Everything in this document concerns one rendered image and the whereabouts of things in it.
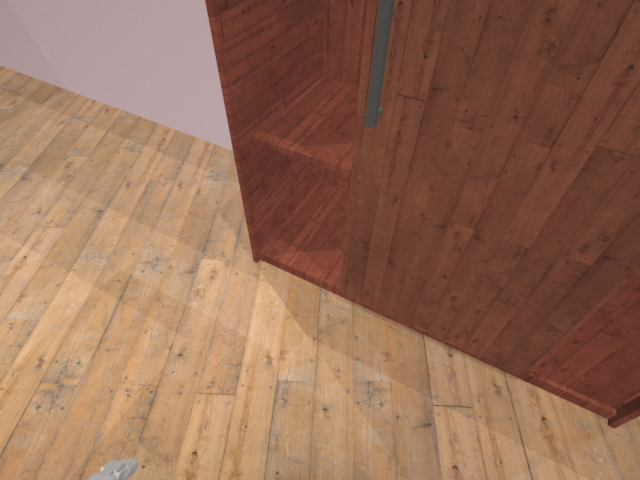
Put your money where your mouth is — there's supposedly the wardrobe door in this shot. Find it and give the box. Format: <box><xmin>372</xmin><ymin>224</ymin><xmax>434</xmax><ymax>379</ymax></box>
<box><xmin>340</xmin><ymin>0</ymin><xmax>640</xmax><ymax>378</ymax></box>
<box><xmin>533</xmin><ymin>271</ymin><xmax>640</xmax><ymax>409</ymax></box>

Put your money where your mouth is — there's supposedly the handle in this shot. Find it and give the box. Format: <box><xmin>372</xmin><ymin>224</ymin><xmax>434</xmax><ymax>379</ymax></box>
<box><xmin>365</xmin><ymin>0</ymin><xmax>395</xmax><ymax>129</ymax></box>

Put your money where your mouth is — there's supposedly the left robot hand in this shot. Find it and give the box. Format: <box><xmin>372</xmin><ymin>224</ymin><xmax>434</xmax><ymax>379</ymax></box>
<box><xmin>87</xmin><ymin>458</ymin><xmax>138</xmax><ymax>480</ymax></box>

